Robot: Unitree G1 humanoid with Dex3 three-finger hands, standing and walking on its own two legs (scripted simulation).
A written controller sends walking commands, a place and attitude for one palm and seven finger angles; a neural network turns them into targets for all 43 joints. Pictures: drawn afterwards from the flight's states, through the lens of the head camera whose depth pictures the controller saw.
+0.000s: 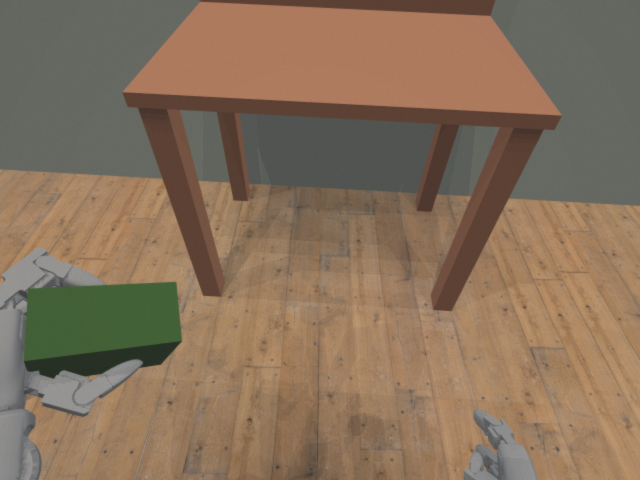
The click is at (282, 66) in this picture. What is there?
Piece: table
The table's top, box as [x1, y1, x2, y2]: [122, 2, 561, 129]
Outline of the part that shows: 122,92 127,105 135,107 554,129 561,116 490,16 200,2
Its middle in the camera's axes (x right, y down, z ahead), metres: +0.06 -0.52 +1.09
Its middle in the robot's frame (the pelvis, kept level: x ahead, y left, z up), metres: +1.18 +0.01 +0.03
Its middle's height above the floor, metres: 0.81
